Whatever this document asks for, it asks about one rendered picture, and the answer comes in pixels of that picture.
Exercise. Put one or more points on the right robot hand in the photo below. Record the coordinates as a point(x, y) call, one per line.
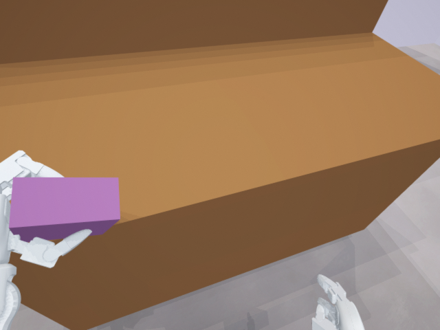
point(344, 316)

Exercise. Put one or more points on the sponge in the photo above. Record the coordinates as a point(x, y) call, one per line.
point(56, 207)

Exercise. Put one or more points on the left robot hand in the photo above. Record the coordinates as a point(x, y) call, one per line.
point(38, 251)

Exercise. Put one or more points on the robot left forearm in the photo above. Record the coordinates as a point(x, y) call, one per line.
point(10, 297)

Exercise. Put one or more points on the table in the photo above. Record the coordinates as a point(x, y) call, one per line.
point(242, 132)

